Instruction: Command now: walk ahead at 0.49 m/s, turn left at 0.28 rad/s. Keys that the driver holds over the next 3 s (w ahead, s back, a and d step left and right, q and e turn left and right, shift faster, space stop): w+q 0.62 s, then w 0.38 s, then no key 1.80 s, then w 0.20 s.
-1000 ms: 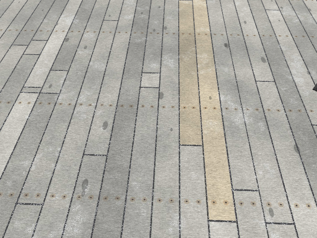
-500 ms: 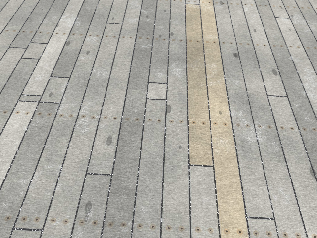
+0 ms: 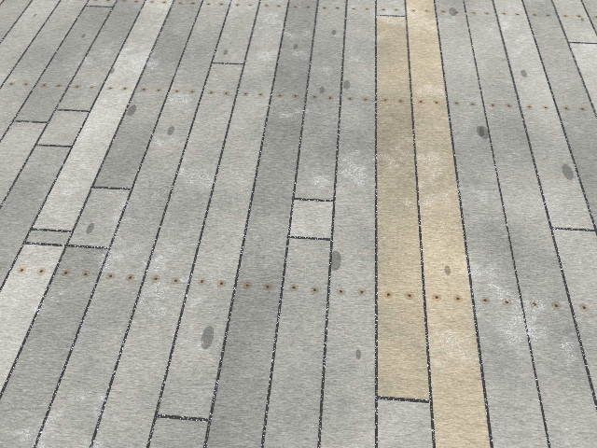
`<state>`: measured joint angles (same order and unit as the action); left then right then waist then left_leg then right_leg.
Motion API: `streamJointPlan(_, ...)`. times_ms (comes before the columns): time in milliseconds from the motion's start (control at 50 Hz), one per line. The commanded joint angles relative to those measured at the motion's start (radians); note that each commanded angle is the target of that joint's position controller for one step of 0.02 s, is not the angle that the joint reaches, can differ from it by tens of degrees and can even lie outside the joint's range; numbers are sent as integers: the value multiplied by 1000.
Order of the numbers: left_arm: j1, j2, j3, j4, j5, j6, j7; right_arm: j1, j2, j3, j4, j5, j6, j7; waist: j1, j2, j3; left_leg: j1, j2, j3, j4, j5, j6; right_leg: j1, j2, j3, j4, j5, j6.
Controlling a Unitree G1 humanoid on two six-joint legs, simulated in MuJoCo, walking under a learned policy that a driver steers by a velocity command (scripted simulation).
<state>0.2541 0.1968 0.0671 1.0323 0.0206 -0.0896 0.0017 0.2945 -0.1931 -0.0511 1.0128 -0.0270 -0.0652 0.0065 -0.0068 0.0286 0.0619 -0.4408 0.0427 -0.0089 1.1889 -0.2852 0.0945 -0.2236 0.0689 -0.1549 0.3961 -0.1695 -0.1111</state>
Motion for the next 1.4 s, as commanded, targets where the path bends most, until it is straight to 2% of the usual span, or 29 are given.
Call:
streamJointPlan(20, 81, 60, 1, -13, -3, -34, 8, 93, -15, -7, -22, -9, 33, 13, -32, -58, 8, -94, 59, -36, -26, 65, -10, 21, -307, 237, -278, 82, -74)
streamJointPlan(160, 170, 68, -8, -11, -6, -39, 16, -188, -14, 3, -133, 5, 35, 33, 17, -76, 55, -212, 46, 54, -362, 307, -30, 123, -259, 31, -280, 314, -13)
streamJointPlan(240, 251, 85, -8, 13, -5, -32, 31, -304, -11, 11, -184, 2, 31, 39, 55, -83, 63, -201, 12, 139, -525, 299, -2, 263, -291, -30, -232, 481, -6)
streamJointPlan(300, 244, 115, -2, 14, 0, -19, 45, -270, -34, -1, -187, -4, 30, 36, 19, -115, 22, -113, -55, 186, -567, 181, 49, 356, -315, -78, -95, 847, 6)
streamJointPlan(340, 214, 146, 9, 2, 6, -5, 50, -142, -67, -19, -154, -7, 30, 31, -44, -147, -52, 24, -116, 203, -576, 76, 99, 374, -329, -99, 114, 1035, 2)
streamJointPlan(360, 202, 159, 14, -10, 6, 3, 45, -40, -94, -35, -123, -11, 26, 28, -85, -145, -110, 146, -140, 189, -624, 57, 125, 339, -332, -98, 284, 982, 0)
streamJointPlan(380, 170, 167, 17, -31, 0, 5, 36, 92, -142, -58, -87, -23, 20, 20, -161, -95, -173, 355, -105, 104, -717, 69, 167, 191, -313, -110, 539, 773, 23)
streamJointPlan(400, 195, 68, -1, -89, -14, 3, 19, 133, -251, -88, -90, -32, 21, 9, -125, 102, -271, 663, 194, -315, -716, 78, 288, -187, -187, -97, 907, 1, 67)
streamJointPlan(420, 124, 100, 6, -149, -18, -8, 5, 127, -279, -93, -104, -7, 37, 13, -111, 106, -328, 756, 314, -742, -886, 43, 388, -441, -23, 103, 1112, -368, 87)
streamJointPlan(440, 10, 117, 7, -181, -12, -22, -2, 71, -254, -84, -103, 8, 43, 4, -98, 8, -169, 651, 285, -584, -928, 41, 339, -559, -108, 186, 1078, -253, 75)
streamJointPlan(480, 23, 113, 6, -173, -11, -31, 0, -24, -165, -61, -114, 14, 32, -2, -12, -90, -41, 419, 200, -384, -961, 255, 240, -464, -173, 181, 893, -133, 83)
streamJointPlan(520, 64, 91, 3, -166, 23, 12, -3, -55, -133, -46, -123, 30, 14, -9, 38, -77, -50, 317, 108, -254, -974, 370, 191, -353, -195, 182, 805, -113, 114)
streamJointPlan(540, 69, 85, 2, -180, 28, 28, -7, -29, -155, -48, -121, 32, 1, -9, 44, -36, -56, 290, 113, -251, -970, 466, 212, -337, -191, 172, 775, -127, 131)
streamJointPlan(640, -126, 97, 0, -260, 25, 52, -19, 89, -185, -51, -109, 28, -7, -7, -10, 9, -22, 320, 55, -216, -980, 534, 159, -451, -185, 135, 563, 34, 169)
streamJointPlan(800, -352, 91, -24, -348, 9, 35, -36, 210, -174, -34, -89, 12, -11, -20, -95, 46, 3, 523, 92, -215, -959, 622, 111, -454, -125, 103, 233, 179, 104)
streamJointPlan(860, -262, 127, -14, -338, 5, 23, -30, 156, -206, -36, -96, 7, -18, -29, -26, 58, -10, 535, 123, -202, -890, 812, 78, -285, -84, 107, 143, 93, 47)
streamJointPlan(900, -25, 167, 7, -263, 1, 13, -9, 124, -227, -40, -96, 1, -21, -24, 82, 37, -124, 521, 82, -160, -633, 985, 50, -14, -27, 86, 74, 59, 8)
streamJointPlan(920, 130, 202, 19, -228, 18, 4, 5, 126, -205, -33, -108, 7, -24, -19, 144, -7, -224, 381, 41, -136, -407, 777, 40, 223, -133, 186, 67, 38, -26)
streamJointPlan(940, 231, 323, 50, -222, 44, 3, 8, 257, -105, -13, -125, 50, -24, -10, 107, -232, -383, 73, -119, -55, -9, 248, -10, 520, -427, 642, 40, -46, -163)
streamJointPlan(960, 182, 276, 44, -207, 16, 20, -8, 263, -156, -21, -111, 31, -23, -12, 80, -236, -374, -83, -172, -95, 127, -212, -3, 491, -480, 910, -112, -91, -199)
streamJointPlan(980, 64, 209, 28, -228, -1, 25, -13, 185, -171, -25, -121, 11, -16, -12, 36, -125, -183, -143, -100, -113, 155, -133, 1, 323, -448, 768, -132, -205, -180)
streamJointPlan(1000, -2, 143, 11, -237, -3, 21, -18, 109, -162, -19, -137, 4, -18, -4, 31, -42, -93, -140, -58, -105, 96, -65, 0, 193, -402, 636, -163, -177, -155)
streamJointPlan(1040, -11, 102, -8, -210, -4, 6, -11, 88, -131, -14, -145, -8, -1, 3, -12, -70, -16, -69, -17, -78, -1, -40, -18, 50, -326, 436, -189, 203, -109)
streamJointPlan(1100, 52, 118, -11, -163, -11, -24, -16, 131, -98, -7, -125, -12, 22, 5, -40, -93, -65, -6, -31, -37, -63, -28, -53, 38, -295, 278, -154, 726, -111)
streamJointPlan(1180, 58, 126, -20, -139, -11, -12, -11, 22, -76, 9, -147, -4, 30, 6, -35, -126, -73, -18, -19, 23, -291, 93, -81, 56, -229, 155, -144, 828, -79)
streamJointPlan(1300, 128, 129, -27, -90, -8, 13, 3, -87, -71, 25, -146, 6, 32, -16, 20, -132, -87, 76, -35, 50, -538, 165, -74, 128, -250, 164, -78, 758, -62)
streamJointPlan(1360, 103, 119, -32, -77, -15, 26, 13, -44, -69, 25, -114, 2, 18, -28, -9, -105, -63, 188, -38, 41, -736, 205, -43, 125, -257, 203, 10, 617, -38)
streamJointPlan(1380, 120, 113, -34, -72, -14, 25, 16, -8, -91, 21, -98, -4, 5, -34, -19, -53, -78, 293, 8, -14, -831, 388, -34, 93, -230, 205, 59, 492, -1)
streamJointPlan(1400, 175, 94, -39, -79, -9, 22, 19, 49, -162, 7, -84, -10, -6, -39, 5, 35, -146, 444, 152, -131, -765, 773, -7, 24, -183, 181, 134, 219, 30)
